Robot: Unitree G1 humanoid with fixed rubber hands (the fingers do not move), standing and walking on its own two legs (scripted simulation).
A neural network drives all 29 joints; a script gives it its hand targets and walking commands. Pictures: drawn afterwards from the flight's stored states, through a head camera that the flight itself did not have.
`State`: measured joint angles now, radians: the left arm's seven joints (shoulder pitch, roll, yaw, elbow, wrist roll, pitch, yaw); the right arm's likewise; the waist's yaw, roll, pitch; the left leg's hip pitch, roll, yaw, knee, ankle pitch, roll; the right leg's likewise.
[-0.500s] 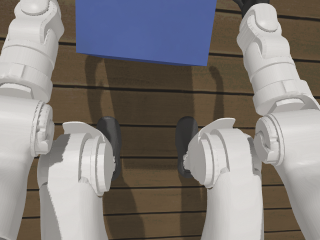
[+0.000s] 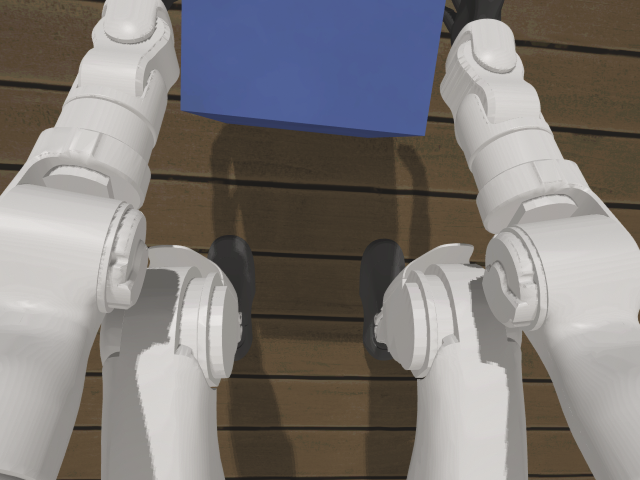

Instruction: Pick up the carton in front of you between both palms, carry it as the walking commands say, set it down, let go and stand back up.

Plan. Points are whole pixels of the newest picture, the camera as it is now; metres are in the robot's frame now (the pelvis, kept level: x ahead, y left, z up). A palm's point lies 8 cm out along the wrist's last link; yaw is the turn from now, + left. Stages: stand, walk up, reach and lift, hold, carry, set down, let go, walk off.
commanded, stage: reach and lift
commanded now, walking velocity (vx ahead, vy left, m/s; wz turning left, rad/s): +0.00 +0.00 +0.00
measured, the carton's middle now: (309, 35) +0.53 +0.02 -0.25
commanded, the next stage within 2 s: none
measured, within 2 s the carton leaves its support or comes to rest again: leaves its support in 0.22 s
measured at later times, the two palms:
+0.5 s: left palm out of the picture +0.50 +0.17 -0.05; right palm out of the picture +0.51 -0.13 -0.04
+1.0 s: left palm out of the picture +0.47 +0.16 +0.09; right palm out of the picture +0.48 -0.14 +0.11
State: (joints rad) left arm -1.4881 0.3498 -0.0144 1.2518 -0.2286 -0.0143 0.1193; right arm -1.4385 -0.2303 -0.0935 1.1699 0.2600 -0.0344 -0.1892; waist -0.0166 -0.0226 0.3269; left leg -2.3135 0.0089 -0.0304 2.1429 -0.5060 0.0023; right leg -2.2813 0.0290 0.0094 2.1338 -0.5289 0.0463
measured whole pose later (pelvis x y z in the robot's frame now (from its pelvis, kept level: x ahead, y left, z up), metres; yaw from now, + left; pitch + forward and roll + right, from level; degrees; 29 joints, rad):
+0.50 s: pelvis +0.01 -0.01 +0.04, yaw +3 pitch +40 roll -1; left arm -1.14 0.16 0.23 0.93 0.03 0.27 0.11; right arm -1.07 -0.05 -0.42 0.80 -0.01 0.24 -0.14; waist -0.02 -0.03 -0.04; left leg -2.21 -0.04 -0.05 2.04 -0.52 -0.04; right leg -2.17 0.07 0.04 2.06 -0.59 0.06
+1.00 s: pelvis +0.02 -0.01 +0.15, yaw +3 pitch +40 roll -1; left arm -0.88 0.00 0.36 0.64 0.19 0.41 0.05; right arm -0.85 0.07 -0.47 0.58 -0.15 0.35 -0.07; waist -0.03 -0.04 -0.21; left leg -1.88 -0.04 -0.05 1.66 -0.48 -0.02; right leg -1.85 0.07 0.06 1.67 -0.52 0.05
